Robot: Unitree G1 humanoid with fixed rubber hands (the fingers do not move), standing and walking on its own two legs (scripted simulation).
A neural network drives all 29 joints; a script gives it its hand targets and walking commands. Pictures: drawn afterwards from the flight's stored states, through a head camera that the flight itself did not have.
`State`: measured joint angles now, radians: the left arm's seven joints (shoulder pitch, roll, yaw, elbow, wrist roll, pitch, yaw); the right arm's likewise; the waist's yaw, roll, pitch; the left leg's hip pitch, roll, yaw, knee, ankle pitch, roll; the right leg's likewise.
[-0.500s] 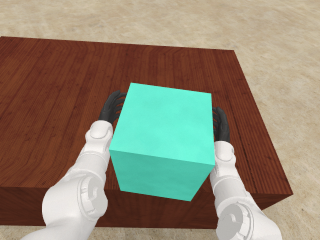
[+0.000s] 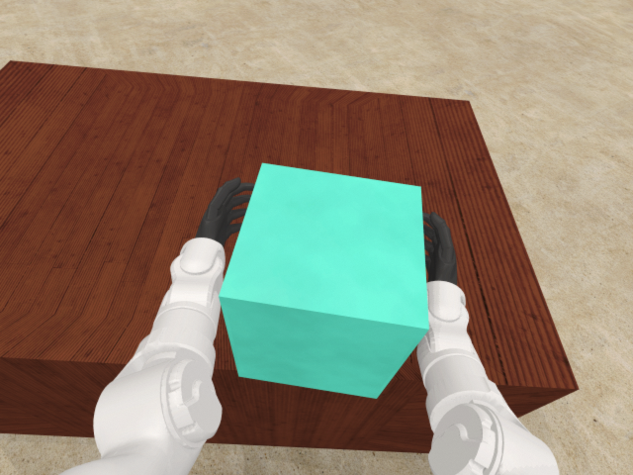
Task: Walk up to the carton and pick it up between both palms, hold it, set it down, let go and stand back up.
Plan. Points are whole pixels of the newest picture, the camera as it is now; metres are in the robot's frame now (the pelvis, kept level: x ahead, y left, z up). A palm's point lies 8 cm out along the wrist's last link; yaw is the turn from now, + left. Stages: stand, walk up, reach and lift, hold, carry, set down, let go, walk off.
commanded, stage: reach and lift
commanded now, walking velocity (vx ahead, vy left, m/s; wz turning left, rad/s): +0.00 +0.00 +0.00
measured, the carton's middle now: (323, 288) +0.38 +0.00 -0.01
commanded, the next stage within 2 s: none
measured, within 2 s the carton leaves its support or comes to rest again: leaves its support in 0.78 s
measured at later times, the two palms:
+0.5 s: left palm (214, 235) +0.42 +0.15 +0.05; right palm (439, 274) +0.37 -0.15 +0.04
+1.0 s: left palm (219, 232) +0.40 +0.14 +0.09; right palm (462, 272) +0.36 -0.16 +0.07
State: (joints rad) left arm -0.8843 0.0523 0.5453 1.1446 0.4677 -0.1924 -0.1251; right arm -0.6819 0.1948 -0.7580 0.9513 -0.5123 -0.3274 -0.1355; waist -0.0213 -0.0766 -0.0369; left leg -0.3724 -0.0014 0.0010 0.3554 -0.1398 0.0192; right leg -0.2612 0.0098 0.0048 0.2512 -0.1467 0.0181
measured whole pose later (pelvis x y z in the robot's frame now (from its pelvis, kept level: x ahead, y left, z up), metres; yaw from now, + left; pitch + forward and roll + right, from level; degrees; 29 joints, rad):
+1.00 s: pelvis -0.01 -0.01 +0.00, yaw +0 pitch +6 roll -1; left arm -0.82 0.03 0.39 1.04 0.33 -0.09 -0.06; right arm -0.61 0.12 -0.51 0.92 -0.28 -0.26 -0.16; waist -0.02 -0.06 -0.09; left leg -0.31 0.01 0.00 0.32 -0.11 0.01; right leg -0.20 0.02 0.00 0.21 -0.11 0.01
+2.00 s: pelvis -0.02 -0.02 +0.00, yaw +2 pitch -7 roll -1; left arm -0.62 -0.04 0.31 0.34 0.29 0.49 -0.03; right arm -0.64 -0.01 -0.11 0.68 0.07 0.14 -0.17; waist -0.05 -0.08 0.01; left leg -0.06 0.00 -0.03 0.31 -0.12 0.00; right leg 0.03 0.01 -0.03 0.26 -0.17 0.00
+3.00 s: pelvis -0.02 -0.02 +0.00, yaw +2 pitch -9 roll -1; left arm -0.66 -0.05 0.33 0.18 0.32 0.69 -0.03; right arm -0.73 -0.06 -0.05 0.62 0.18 0.29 -0.18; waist -0.08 -0.07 0.02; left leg -0.03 0.00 -0.03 0.33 -0.14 0.00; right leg 0.07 0.02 -0.03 0.27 -0.18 0.00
